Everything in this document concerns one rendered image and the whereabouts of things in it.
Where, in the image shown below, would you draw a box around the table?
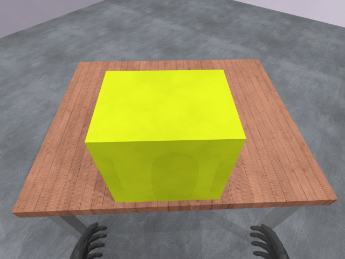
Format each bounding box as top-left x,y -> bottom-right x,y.
11,59 -> 338,250

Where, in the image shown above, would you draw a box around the carton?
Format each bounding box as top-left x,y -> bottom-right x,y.
85,70 -> 246,202

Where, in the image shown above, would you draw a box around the robot left hand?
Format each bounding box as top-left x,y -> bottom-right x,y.
70,222 -> 107,259

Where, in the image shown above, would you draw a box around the robot right hand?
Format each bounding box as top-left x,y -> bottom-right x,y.
250,224 -> 289,259

